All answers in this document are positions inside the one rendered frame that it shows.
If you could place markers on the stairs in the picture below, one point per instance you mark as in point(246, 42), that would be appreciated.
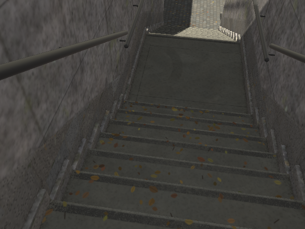
point(171, 167)
point(189, 32)

